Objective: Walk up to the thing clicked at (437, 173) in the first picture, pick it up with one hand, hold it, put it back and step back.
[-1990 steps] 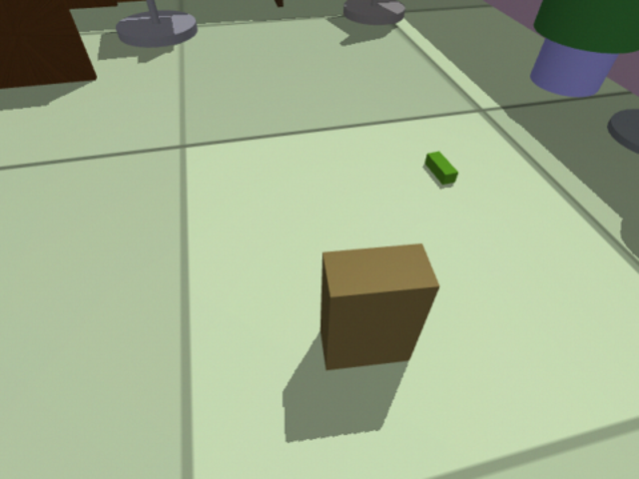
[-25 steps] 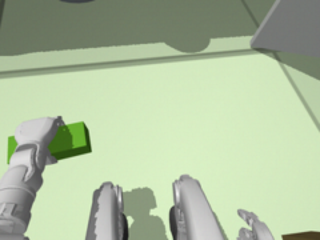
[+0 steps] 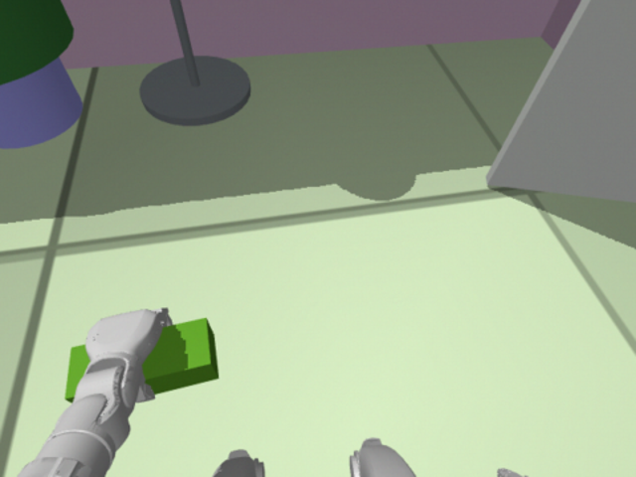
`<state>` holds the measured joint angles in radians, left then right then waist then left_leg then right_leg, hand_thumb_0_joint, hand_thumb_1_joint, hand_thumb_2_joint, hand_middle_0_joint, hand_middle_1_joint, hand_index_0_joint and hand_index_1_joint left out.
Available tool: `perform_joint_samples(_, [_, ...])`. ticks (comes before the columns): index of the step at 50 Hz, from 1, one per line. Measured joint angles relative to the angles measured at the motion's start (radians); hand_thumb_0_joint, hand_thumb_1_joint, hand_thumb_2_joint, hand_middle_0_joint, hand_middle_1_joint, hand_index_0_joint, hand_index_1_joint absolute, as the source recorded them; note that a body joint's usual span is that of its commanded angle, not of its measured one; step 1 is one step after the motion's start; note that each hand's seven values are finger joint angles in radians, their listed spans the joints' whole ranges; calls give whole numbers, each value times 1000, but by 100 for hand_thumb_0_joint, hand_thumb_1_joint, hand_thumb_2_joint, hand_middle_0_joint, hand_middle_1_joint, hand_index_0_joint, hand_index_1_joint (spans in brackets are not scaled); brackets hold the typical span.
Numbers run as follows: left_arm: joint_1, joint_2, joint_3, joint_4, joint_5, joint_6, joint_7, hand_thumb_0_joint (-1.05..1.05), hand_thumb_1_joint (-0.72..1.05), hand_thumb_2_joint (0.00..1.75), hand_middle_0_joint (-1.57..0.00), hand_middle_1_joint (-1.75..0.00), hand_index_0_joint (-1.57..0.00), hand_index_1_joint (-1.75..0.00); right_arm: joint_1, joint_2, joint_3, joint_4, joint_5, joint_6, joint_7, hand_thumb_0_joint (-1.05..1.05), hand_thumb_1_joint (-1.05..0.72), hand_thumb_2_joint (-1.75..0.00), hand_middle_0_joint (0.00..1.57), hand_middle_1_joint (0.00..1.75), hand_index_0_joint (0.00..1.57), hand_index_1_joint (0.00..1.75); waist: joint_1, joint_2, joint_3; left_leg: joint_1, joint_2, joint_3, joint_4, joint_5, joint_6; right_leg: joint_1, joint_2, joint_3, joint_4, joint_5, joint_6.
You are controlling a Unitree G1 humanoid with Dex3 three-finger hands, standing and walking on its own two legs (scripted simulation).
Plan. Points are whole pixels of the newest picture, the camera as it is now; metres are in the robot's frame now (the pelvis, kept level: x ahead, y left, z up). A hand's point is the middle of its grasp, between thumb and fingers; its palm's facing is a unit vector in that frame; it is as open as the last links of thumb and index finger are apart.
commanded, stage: lift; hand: left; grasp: from above
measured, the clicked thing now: (147, 363) +0.33 +0.23 -0.12
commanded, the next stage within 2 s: hold in 0.30 s
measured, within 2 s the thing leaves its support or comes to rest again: neither
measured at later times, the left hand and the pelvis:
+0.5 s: hand (126, 332) +0.34 +0.23 -0.03, palm faces -0.45 -0.11 -0.89, open 10.3 cm; pelvis +0.04 +0.00 +0.06, yaw +0 degrees
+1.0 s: hand (121, 319) +0.35 +0.22 +0.01, palm faces -0.44 -0.09 -0.89, open 10.3 cm; pelvis +0.04 +0.00 +0.07, yaw -1 degrees
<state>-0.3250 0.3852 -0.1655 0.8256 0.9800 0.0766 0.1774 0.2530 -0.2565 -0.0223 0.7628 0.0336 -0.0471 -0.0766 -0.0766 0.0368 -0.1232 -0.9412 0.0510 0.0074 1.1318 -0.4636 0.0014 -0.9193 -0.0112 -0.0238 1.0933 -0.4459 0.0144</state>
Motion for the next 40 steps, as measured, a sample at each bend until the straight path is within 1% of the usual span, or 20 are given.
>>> perform_joint_samples(3, [-14,-8,-5,14,-4,15,17,0,-8,66,-62,-71,-64,-68,-1,2,0,8,-3,4,5,1,-88,-89,20,30,20,30,0,-2,12,61,-1,5,-59,17,-1,60,0,3,-58,18,1])
perform_joint_samples(7, [-38,-16,-9,41,-18,43,22,0,-8,65,-62,-71,-63,-68,-1,3,-1,11,-2,8,12,1,-88,-89,20,30,20,30,0,-1,26,142,-2,12,-137,41,0,138,0,8,-136,43,2])
perform_joint_samples(12, [-48,-28,-11,61,-40,66,0,0,-8,65,-62,-71,-63,-68,8,6,-5,7,1,8,20,1,-88,-89,20,30,20,30,6,3,33,227,-6,22,-223,64,1,219,-2,15,-218,66,5])
perform_joint_samples(16, [-32,-34,-16,56,-49,60,-21,0,-8,65,-62,-71,-63,-68,13,6,-6,-2,4,9,24,1,-88,-89,20,30,20,30,11,4,41,285,-10,27,-279,79,3,276,-4,17,-273,81,7])
perform_joint_samples(21, [7,-39,-19,25,-29,34,-25,0,-8,65,-63,-71,-64,-68,12,7,-7,-9,3,13,27,1,-88,-89,20,30,20,30,20,-1,48,340,-14,32,-333,92,3,328,-7,21,-322,93,8])
perform_joint_samples(25, [27,-47,-28,1,-9,33,-13,0,-9,65,-63,-71,-64,-68,6,4,-9,-7,4,21,27,1,-88,-89,20,30,20,30,28,-3,52,382,-18,34,-371,102,4,369,-10,21,-359,101,9])
perform_joint_samples(28, [23,-46,-33,-2,-1,36,-13,0,-9,65,-63,-71,-64,-68,-2,2,-11,-1,5,26,28,1,-88,-89,20,30,20,30,32,-4,54,410,-20,34,-397,110,4,397,-12,22,-383,108,10])
perform_joint_samples(34, [0,-37,-33,11,-7,42,-28,0,-9,65,-63,-70,-64,-68,-8,-4,-21,-4,5,30,35,1,-88,-89,20,30,20,30,35,0,56,461,-21,38,-441,123,4,446,-12,25,-426,122,10])
perform_joint_samples(40, [-2,-38,-36,6,-13,40,-59,0,-9,65,-63,-70,-64,-68,-3,-12,-26,-23,7,39,46,1,-88,-89,20,30,20,30,39,7,61,499,-22,43,-475,134,4,481,-12,28,-457,133,10])
